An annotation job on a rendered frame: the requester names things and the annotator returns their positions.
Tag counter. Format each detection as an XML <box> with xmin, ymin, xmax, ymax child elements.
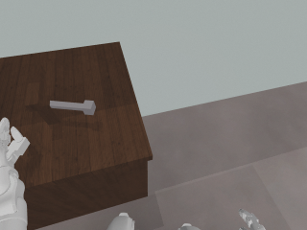
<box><xmin>0</xmin><ymin>41</ymin><xmax>153</xmax><ymax>230</ymax></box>

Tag robot left shin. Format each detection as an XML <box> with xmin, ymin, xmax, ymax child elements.
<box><xmin>119</xmin><ymin>212</ymin><xmax>129</xmax><ymax>217</ymax></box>

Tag left robot forearm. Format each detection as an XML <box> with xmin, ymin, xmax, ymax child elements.
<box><xmin>0</xmin><ymin>166</ymin><xmax>28</xmax><ymax>230</ymax></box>

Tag left robot thigh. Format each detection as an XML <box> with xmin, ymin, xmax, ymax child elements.
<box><xmin>107</xmin><ymin>216</ymin><xmax>135</xmax><ymax>230</ymax></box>

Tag tap lever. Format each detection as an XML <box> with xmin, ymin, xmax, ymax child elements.
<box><xmin>50</xmin><ymin>100</ymin><xmax>96</xmax><ymax>115</ymax></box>

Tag robot right hand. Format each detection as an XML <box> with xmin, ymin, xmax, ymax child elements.
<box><xmin>238</xmin><ymin>209</ymin><xmax>266</xmax><ymax>230</ymax></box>

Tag robot left hand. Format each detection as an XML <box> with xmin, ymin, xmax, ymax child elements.
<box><xmin>0</xmin><ymin>117</ymin><xmax>31</xmax><ymax>168</ymax></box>

